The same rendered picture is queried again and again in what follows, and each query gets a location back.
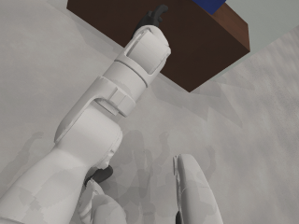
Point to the carton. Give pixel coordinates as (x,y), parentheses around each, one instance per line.
(209,5)

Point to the robot left upper arm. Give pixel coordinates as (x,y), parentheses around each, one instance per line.
(48,191)

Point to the robot left thigh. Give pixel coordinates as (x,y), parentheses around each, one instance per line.
(104,210)

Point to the pedestal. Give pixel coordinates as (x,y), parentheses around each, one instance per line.
(201,44)

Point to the left robot forearm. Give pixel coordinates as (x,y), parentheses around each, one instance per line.
(124,81)

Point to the left robot hand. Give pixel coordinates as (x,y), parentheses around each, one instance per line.
(152,17)

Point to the left robot shin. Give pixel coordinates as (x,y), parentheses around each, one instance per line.
(85,202)

